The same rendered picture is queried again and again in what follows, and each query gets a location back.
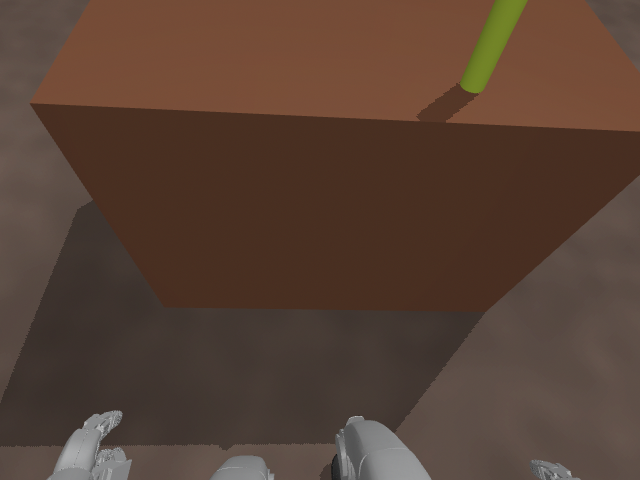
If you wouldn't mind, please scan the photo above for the can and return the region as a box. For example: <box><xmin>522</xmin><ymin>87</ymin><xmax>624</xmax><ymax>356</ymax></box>
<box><xmin>460</xmin><ymin>0</ymin><xmax>528</xmax><ymax>93</ymax></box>

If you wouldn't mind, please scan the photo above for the left robot hand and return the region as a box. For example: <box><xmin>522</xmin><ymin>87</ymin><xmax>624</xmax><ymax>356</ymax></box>
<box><xmin>53</xmin><ymin>410</ymin><xmax>132</xmax><ymax>480</ymax></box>

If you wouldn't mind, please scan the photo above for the right robot hand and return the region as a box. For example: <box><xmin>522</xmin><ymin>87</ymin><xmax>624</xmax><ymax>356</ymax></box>
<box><xmin>529</xmin><ymin>460</ymin><xmax>581</xmax><ymax>480</ymax></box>

